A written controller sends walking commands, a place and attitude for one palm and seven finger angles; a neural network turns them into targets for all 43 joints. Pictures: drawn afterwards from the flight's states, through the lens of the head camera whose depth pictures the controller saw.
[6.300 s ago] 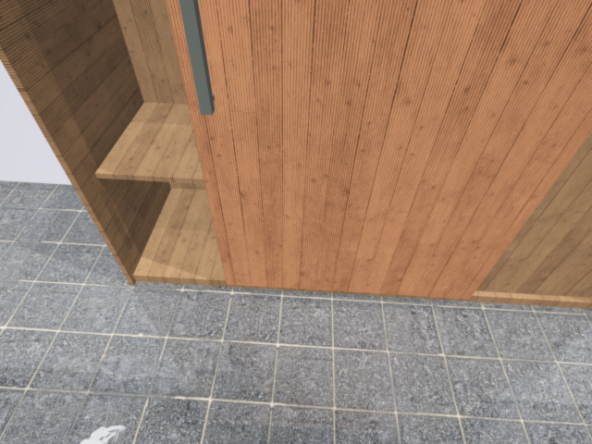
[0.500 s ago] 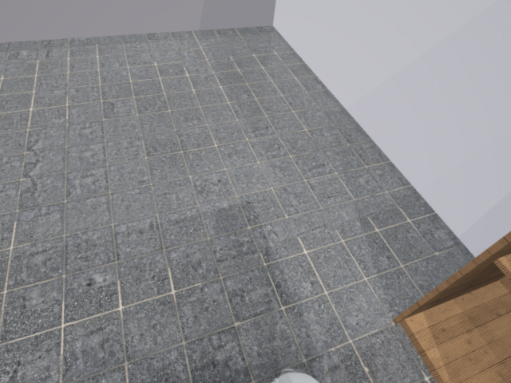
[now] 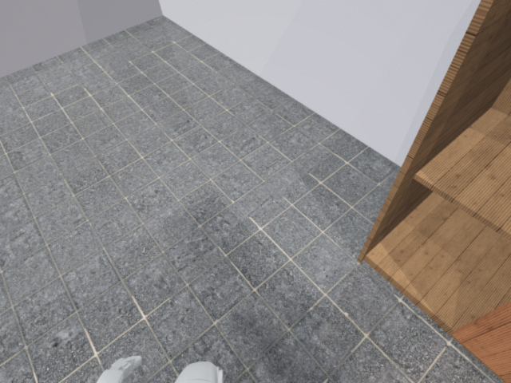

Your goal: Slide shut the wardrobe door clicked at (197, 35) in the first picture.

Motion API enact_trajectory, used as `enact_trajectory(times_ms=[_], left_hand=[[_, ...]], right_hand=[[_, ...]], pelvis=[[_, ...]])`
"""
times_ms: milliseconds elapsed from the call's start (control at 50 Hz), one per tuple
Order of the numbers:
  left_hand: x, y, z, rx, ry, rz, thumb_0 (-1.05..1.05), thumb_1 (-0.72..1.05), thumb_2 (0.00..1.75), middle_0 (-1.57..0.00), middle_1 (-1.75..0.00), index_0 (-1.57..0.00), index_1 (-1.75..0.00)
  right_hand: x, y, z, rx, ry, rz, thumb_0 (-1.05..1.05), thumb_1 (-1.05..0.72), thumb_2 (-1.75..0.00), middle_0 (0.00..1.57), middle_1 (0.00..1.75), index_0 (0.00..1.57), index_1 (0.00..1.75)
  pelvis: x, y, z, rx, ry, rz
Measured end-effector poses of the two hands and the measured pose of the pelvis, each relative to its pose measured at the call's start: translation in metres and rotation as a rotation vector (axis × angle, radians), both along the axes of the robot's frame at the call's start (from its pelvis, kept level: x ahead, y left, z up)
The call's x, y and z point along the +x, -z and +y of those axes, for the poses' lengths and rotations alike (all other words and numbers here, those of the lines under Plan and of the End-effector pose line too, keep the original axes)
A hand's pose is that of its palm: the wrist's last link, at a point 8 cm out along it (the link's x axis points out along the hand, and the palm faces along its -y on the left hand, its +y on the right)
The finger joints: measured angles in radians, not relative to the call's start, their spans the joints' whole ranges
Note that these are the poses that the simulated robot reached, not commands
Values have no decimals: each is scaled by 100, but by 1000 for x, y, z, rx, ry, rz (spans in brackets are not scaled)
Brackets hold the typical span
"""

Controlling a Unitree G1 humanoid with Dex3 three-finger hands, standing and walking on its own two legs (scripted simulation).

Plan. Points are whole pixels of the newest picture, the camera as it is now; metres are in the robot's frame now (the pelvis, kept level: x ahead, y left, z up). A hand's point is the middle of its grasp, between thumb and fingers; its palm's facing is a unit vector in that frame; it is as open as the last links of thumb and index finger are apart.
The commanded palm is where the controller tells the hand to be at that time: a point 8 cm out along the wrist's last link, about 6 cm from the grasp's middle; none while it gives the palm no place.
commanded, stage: turn to face it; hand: right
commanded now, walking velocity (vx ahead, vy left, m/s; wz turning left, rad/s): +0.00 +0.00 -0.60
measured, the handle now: out of the picture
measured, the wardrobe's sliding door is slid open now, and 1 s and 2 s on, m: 0.38 0.38 0.38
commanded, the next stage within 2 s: take the last steps up to it in 1.28 s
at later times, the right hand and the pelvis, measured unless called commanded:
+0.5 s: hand out of the picture +0.08 -0.17 -0.13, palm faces +0.28 +0.91 -0.29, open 7.4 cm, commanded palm none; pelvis +0.01 +0.05 +0.00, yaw -18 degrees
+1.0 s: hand out of the picture -0.14 -0.18 -0.18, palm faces +0.62 +0.75 -0.25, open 7.4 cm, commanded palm none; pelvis -0.02 +0.01 +0.00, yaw -35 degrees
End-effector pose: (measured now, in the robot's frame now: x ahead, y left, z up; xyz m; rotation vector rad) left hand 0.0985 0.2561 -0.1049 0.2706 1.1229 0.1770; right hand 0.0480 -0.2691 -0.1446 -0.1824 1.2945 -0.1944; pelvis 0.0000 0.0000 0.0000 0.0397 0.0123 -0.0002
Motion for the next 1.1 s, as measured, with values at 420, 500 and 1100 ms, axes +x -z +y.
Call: enact_trajectory(times_ms=[420,500,1100], left_hand=[[-8,42,28,-87,115,163,1,90,90,-20,-30,-21,-30],[6,43,40,-86,170,180,1,90,90,-20,-30,-20,-30],[113,-3,-128,-39,698,-21,0,90,90,-20,-30,-20,-30]], right_hand=[[38,-41,44,-74,123,-276,1,-91,-90,20,30,20,30],[7,-50,60,-90,186,-251,1,-91,-90,20,30,20,30],[-208,-11,39,-8,683,-20,1,-91,-90,20,30,20,30]], pelvis=[[7,5,44,-45,249,12],[8,-1,54,-65,321,-6],[-24,-6,3,-19,660,-22]])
